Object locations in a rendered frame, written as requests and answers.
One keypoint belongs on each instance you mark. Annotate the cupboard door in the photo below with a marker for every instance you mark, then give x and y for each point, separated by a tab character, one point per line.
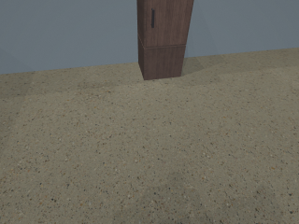
171	22

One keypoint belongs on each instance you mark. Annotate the handle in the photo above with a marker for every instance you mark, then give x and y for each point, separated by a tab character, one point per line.
152	17

